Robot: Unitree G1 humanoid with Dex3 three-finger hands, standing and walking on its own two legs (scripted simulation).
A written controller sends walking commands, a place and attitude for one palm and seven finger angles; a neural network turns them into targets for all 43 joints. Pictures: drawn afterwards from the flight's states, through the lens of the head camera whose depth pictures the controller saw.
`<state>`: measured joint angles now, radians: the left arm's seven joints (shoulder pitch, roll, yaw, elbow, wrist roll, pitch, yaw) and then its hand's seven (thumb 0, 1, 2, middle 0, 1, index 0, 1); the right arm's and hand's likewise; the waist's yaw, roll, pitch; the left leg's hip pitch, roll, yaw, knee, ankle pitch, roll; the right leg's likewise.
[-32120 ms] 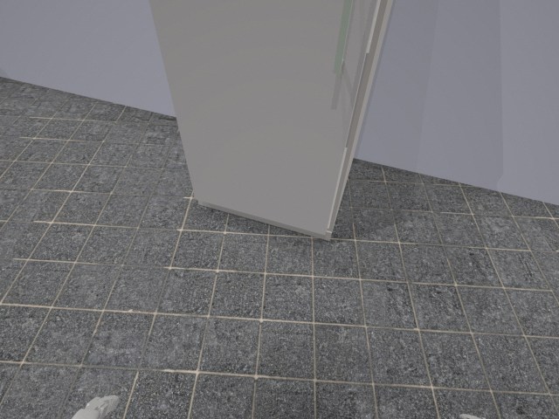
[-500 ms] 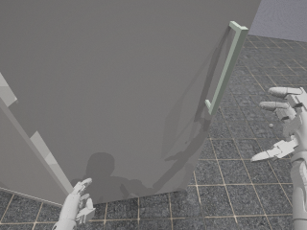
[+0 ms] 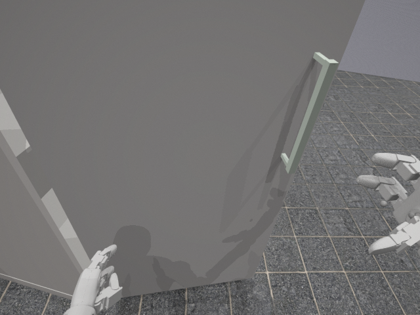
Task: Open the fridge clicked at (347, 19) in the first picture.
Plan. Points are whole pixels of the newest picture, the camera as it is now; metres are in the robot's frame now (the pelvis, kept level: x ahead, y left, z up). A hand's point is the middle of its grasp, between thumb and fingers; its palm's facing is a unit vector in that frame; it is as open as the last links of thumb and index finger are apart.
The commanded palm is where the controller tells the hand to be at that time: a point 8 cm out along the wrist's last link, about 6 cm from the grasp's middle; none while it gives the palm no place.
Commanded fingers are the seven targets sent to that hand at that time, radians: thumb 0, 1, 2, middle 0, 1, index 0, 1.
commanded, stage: draw the hand back to the body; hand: right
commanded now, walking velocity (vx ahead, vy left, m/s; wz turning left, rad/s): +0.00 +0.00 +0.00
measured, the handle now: (303, 120) +0.46 -0.19 +0.19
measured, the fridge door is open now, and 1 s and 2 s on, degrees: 67 67 67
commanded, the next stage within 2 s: step back with the hand held close in 1.16 s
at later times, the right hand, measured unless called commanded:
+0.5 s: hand (397, 225) +0.22 -0.28 +0.16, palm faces +0.44 +0.84 -0.31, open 11.6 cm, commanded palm +0.17 -0.31 +0.18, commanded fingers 0.00 -0.43 -0.67 0.22 0.58 0.22 0.58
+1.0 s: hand (409, 242) +0.19 -0.28 +0.16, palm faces +0.46 +0.81 -0.36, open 7.6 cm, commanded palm +0.14 -0.31 +0.18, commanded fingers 0.00 -0.90 -0.90 0.20 0.30 0.20 0.30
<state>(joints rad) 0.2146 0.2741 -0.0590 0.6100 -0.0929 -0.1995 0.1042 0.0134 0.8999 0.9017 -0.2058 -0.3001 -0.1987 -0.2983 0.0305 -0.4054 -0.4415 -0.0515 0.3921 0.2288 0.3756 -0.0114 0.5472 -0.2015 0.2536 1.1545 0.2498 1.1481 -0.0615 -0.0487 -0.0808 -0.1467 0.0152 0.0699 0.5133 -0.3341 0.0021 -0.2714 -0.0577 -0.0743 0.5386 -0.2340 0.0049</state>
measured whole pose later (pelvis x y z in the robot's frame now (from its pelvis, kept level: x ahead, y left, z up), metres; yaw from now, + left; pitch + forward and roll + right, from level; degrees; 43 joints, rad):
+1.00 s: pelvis +0.01 -0.01 +0.01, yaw +0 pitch -5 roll +0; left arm 0.18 0.23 -0.02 0.65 0.01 -0.11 0.09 0.01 0.90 0.90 -0.21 -0.30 -0.20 -0.30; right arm 0.44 -0.34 -0.33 -0.37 0.08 -0.07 -0.09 0.01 -0.85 -0.88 0.21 0.33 0.21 0.33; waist -0.09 -0.05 0.02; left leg -0.01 0.03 0.06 0.37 -0.27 -0.01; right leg -0.14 -0.04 -0.09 0.41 -0.19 -0.01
